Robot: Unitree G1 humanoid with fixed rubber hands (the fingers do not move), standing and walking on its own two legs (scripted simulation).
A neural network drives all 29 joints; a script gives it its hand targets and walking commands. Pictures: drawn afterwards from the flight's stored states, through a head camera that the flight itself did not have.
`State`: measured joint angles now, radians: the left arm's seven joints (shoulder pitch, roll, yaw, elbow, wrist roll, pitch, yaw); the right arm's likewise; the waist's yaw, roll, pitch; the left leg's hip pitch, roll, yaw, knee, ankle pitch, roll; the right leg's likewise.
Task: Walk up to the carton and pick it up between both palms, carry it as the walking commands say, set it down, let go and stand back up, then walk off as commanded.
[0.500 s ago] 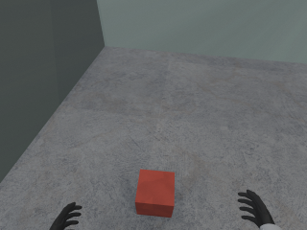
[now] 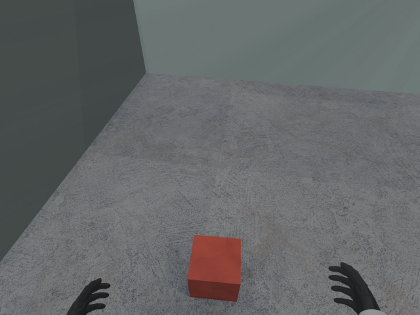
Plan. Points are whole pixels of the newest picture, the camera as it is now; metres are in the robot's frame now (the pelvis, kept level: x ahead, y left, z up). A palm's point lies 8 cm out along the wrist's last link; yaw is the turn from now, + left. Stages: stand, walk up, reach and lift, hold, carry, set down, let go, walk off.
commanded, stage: stand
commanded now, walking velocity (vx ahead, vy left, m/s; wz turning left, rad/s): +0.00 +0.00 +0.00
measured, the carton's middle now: (215, 268) +0.50 +0.04 -0.66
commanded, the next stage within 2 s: walk off in 0.64 s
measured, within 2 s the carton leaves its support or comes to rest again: neither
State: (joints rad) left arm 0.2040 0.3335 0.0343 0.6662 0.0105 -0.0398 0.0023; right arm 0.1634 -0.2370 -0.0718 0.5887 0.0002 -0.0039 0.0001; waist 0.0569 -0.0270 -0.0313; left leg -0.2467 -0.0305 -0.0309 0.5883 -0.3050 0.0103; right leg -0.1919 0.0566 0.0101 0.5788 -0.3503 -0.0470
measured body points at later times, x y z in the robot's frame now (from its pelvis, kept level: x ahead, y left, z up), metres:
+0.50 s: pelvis -0.01 +0.00 +0.00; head -0.02 +0.01 +0.45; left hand +0.13 +0.29 -0.08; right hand +0.19 -0.25 -0.06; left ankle +0.01 +0.11 -0.73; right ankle -0.02 -0.09 -0.73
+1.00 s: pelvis -0.01 +0.00 +0.00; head -0.02 +0.00 +0.45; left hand +0.10 +0.29 -0.10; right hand +0.18 -0.25 -0.07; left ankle +0.01 +0.11 -0.73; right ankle -0.02 -0.09 -0.73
